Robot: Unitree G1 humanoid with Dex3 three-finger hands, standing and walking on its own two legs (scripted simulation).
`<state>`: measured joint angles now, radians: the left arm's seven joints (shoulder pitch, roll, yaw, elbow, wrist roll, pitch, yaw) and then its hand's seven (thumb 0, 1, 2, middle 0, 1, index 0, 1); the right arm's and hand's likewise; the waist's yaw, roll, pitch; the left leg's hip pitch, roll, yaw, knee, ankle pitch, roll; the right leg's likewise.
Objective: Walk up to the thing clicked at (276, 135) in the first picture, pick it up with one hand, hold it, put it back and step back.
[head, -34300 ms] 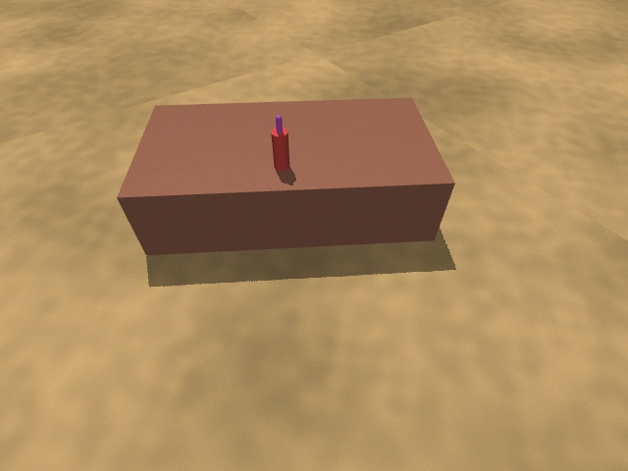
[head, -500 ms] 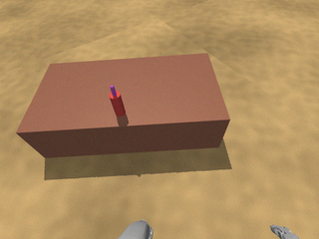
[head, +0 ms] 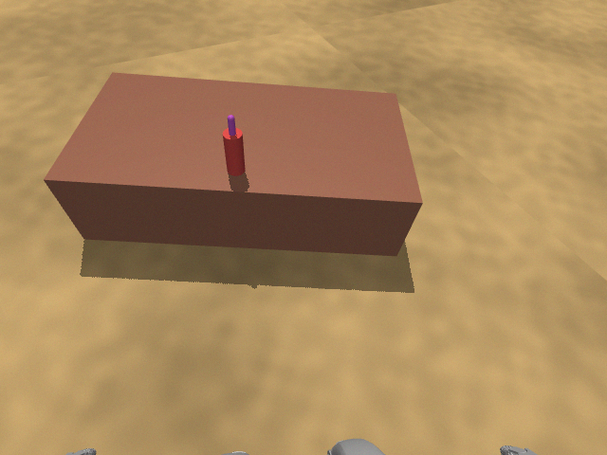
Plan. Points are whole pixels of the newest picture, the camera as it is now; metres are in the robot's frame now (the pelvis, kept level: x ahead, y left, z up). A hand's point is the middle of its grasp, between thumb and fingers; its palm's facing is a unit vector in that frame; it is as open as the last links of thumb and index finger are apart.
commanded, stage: step back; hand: left
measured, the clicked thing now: (233, 144) +1.05 +0.22 -0.32
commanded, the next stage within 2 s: stand in 1.24 s
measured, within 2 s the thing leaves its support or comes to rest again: neither
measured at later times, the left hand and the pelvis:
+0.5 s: hand out of the picture -0.02 +0.27 -0.15, palm faces +0.02 -0.92 -0.40, open 7.4 cm; pelvis -0.08 -0.01 +0.00, yaw -1 degrees
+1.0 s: hand out of the picture +0.06 +0.23 -0.14, palm faces +0.07 -0.93 -0.36, open 7.4 cm; pelvis -0.04 -0.03 -0.01, yaw +3 degrees
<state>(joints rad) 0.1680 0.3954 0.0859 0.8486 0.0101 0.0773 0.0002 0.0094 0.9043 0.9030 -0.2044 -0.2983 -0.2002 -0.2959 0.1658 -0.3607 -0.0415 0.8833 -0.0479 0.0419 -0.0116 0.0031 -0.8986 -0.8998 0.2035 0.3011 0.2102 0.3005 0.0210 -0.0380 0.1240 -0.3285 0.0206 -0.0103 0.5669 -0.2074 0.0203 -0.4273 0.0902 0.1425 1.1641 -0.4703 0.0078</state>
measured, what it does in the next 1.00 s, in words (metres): steps on the spot: right foot, then left foot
